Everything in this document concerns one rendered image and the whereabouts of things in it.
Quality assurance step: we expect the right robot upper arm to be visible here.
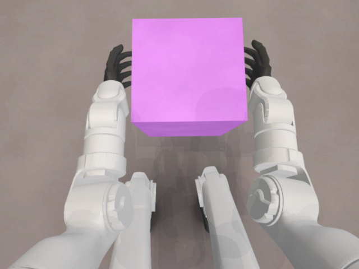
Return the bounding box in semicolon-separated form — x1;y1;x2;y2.
246;175;359;269

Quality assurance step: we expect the left robot upper arm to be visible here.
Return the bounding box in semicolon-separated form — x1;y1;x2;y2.
7;180;135;269

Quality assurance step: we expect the carton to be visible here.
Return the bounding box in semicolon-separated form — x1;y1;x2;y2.
131;18;248;137

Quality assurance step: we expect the right robot hand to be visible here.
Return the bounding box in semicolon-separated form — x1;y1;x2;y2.
244;40;271;90

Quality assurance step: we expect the robot right forearm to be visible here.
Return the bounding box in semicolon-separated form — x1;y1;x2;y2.
248;76;314;190

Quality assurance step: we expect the left robot hand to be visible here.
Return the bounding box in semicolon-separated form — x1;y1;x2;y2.
104;44;132;89

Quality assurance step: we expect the robot left forearm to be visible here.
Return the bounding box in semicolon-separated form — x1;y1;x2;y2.
64;80;129;224

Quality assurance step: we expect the right robot foot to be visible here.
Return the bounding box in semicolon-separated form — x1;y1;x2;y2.
197;197;210;233

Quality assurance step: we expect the robot left thigh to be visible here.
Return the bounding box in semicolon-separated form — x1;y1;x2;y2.
109;178;156;269

